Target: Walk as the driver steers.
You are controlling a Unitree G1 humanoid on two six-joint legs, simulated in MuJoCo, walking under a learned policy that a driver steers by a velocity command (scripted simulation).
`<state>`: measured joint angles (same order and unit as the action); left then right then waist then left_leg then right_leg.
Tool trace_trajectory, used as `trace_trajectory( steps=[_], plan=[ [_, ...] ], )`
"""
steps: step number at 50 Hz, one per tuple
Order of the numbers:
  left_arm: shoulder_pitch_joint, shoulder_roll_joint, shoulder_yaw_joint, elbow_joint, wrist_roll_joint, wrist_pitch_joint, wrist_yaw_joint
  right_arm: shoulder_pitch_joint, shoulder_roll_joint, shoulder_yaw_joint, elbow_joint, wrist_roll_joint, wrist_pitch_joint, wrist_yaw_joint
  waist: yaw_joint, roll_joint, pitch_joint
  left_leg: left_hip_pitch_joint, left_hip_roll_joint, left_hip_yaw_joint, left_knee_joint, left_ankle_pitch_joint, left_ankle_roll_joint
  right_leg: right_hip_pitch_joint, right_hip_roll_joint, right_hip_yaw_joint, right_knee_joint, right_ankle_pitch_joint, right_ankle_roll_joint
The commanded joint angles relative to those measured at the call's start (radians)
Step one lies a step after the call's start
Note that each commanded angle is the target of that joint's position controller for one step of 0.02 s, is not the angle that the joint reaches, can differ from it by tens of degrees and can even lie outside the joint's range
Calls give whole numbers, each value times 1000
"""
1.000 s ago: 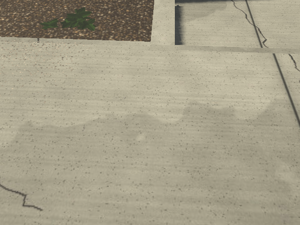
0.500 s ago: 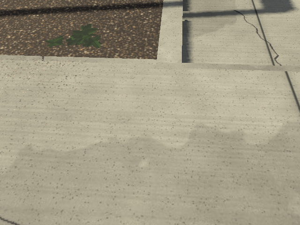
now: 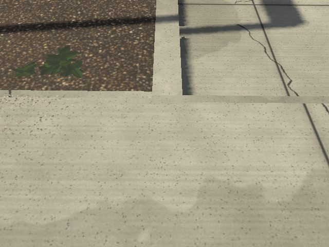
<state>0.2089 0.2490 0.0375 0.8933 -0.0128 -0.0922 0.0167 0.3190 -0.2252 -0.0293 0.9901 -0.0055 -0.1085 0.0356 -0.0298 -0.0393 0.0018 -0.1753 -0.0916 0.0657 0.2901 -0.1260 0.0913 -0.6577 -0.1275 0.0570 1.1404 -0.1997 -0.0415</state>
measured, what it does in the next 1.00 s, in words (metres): walks ahead: right foot, then left foot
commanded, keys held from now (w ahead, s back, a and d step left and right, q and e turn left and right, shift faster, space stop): w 0.18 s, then no key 0.82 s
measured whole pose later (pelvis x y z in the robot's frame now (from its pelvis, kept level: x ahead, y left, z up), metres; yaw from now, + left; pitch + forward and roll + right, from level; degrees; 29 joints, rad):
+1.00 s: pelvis +0.29 -0.06 -0.01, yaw +1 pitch -1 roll -1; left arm 0.21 0.21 0.03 1.03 0.00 -0.01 0.02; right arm 0.22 -0.19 -0.04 1.07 0.00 -0.02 -0.04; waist 0.00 0.00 0.03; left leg -0.23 0.03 -0.01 0.52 -0.27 -0.02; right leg -0.23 0.02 -0.06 0.48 -0.24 -0.03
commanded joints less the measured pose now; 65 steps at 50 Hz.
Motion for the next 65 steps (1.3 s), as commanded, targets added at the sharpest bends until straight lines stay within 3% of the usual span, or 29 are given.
trace_trajectory(
  steps=[1, 5, 10, 12, 14, 15, 16, 17, 18, 20, 23, 26, 28, 31, 34, 35, 36, 37, 42, 50, 51, 53, 55, 58, 59, 61, 63, 64, 65],
  plan=[
    [36, 45, 13, -42, 13, 4, 7, -39, -131, -20, -54, 1, -18, -20, 47, 79, 56, -105, 279, -209, -207, 66, 171, -25, -42, 1, -137, 156, 28],
    [-126, 29, 7, -85, 4, -8, -6, 41, -159, -25, -38, 17, -5, -35, -11, 78, 55, -14, 265, -163, -191, 82, 128, 1, 1, -35, -426, 304, 36],
    [-250, 41, 3, -133, -6, -17, -36, 108, -165, -30, -5, 24, 18, -39, -46, 88, 89, 137, 316, -169, -108, 103, 109, 9, 36, -44, -588, 227, 19],
    [-210, 63, 11, -133, 3, -28, -45, 98, -173, -33, -1, 19, 34, -44, -13, 110, 55, 182, 323, -171, -7, 296, 78, 95, 70, -57, -638, 173, -9],
    [9, 127, 44, -66, 18, -39, -42, 70, -156, -25, -12, 15, 45, -48, 90, 102, -84, 163, 235, -117, 255, 530, 21, 392, 116, -94, -702, 298, -55],
    [175, 212, 62, -32, 37, -41, -35, 72, -121, -7, -43, -4, 40, -50, 134, -4, -245, -21, 161, -66, 545, 264, -28, 695, -66, 80, -637, 663, -120],
    [211, 268, 69, -17, 36, -25, -38, 257, 17, 33, -9, -6, 25, -38, 69, -276, -389, -385, 3, -52, 897, -477, -96, 1041, -324, 416, -641, 879, -312],
    [240, 181, 52, -21, 23, -15, -41, 253, -93, 8, 20, 13, 13, -35, 111, -154, -446, -409, 26, -218, 1020, -526, -93, 991, -295, 485, -696, 763, -304],
    [136, 146, 38, -39, 16, -13, -39, 148, -144, -9, -11, 36, 13, -38, 89, -102, -301, -466, 73, -196, 1030, -464, -87, 858, -254, 340, -716, 732, -255],
    [-25, 87, 15, -64, 18, -12, -39, 36, -133, -17, -36, 18, 34, -57, 35, 5, -158, -414, 160, -148, 915, -339, -104, 605, -170, 184, -785, 698, -209],
    [-68, 59, 4, -37, 47, -16, -40, 87, -48, -7, -19, 10, 73, -67, -32, -49, -125, -202, 175, -120, 715, -251, -118, 395, -91, 42, -846, 737, -195],
    [-74, 93, 11, -19, 45, -8, -27, 41, -46, -4, -28, 3, 91, -79, -30, -66, -139, -134, 161, -103, 518, -191, -127, 369, -80, 5, -857, 674, -201],
    [-61, 109, 14, -7, 34, 7, -18, 8, -68, -11, -28, 2, 107, -82, -12, -65, -139, -100, 158, -98, 443, -139, -125, 358, -85, 27, -884, 427, -196],
    [-65, 95, 8, 9, 22, 27, -9, -39, -73, -18, -29, 1, 119, -84, -7, -59, -61, -47, 151, -81, 298, -77, -100, 291, -65, 59, -917, -34, -163],
    [-13, 53, -6, 38, 20, 35, -7, -42, -96, -22, -24, -20, 111, -86, 3, 0, 0, 25, 202, -129, 141, 33, -55, 254, 10, 57, -874, -241, -66],
    [47, 60, 2, 46, 22, 36, -7, -62, -160, -37, -16, -2, 109, -88, 62, 101, 22, 2, 207, -129, 160, 8, -36, 249, 77, 7, -864, -220, -39],
    [29, 62, 3, 50, 24, 44, 1, -61, -129, -38, 1, 8, 104, -81, 42, 138, 33, -95, 183, -127, 128, -132, -37, 327, 110, -49, -826, -164, -19],
    [12, 64, 5, 49, 22, 51, 7, -67, -91, -30, 7, 3, 97, -78, 39, 140, 38, -140, 177, -131, 99, -170, -48, 378, 113, -63, -792, -119, -13],
    [17, 47, 5, 73, 23, 63, 11, -83, -77, -29, 29, 5, 74, -76, 40, 108, -10, -91, 165, -115, 125, -7, -70, 443, 104, -70, -742, 46, -23],
    [21, 37, 7, 109, 15, 75, 11, -65, -72, -26, 63, 7, 84, -81, 28, 54, -12, -50, 149, -97, 155, 73, -66, 464, 99, -71, -719, 131, -14],
    [43, 31, 7, 125, 14, 77, 12, -42, -65, -25, 78, 9, 87, -81, 27, 49, -31, -41, 137, -84, 154, -29, -62, 472, 110, -82, -718, 29, -18],
    [53, 61, 19, 133, 0, 82, 15, -33, -79, -33, 83, 21, 90, -82, 31, 29, 32, -115, 109, -65, 182, -364, -31, 420, 111, -66, -722, -326, -49],
    [84, 78, 25, 133, -12, 66, 16, -63, -62, -30, 61, 28, 71, -81, 50, -12, 123, -237, 111, -70, 227, -486, -8, 393, 34, 54, -791, -531, -100],
    [180, 138, 44, 156, -16, 31, 6, -137, -14, -22, 19, 25, 23, -61, 74, -127, 139, -347, 97, -23, 437, -308, -6, 470, -182, 414, -946, -558, -232],
    [154, 133, 42, 146, -12, 23, 4, -138, -17, -24, 16, 26, 11, -53, 58, -123, 137, -339, 112, -43, 458, -313, 5, 458, -202, 451, -946, -488, -247],
    [65, 123, 40, 110, -21, 20, -3, -79, -24, -29, 35, 32, -8, -42, -1, -91, 105, -215, 115, -40, 325, -313, 24, 416, -151, 359, -906, -346, -204],
    [-62, 109, 37, 58, -35, 30, -5, 91, -74, -54, 105, 25, -9, -46, -92, -15, 69, 153, 133, -79, 125, -137, 14, 187, -4, 171, -763, -201, -105],
    [-113, 41, 22, 29, -34, 24, -7, 233, -141, -76, 137, 16, -4, -55, -138, 155, 27, 326, 293, -288, 5, -217, 44, 23, 121, 9, -470, -157, -34],
    [-102, 10, 16, -10, -33, 9, -1, 311, -234, -96, 142, 6, -5, -51, -142, 366, 13, 415, 500, -625, -96, -221, 155, -160, 197, -43, -212, -321, -10]
  ],
)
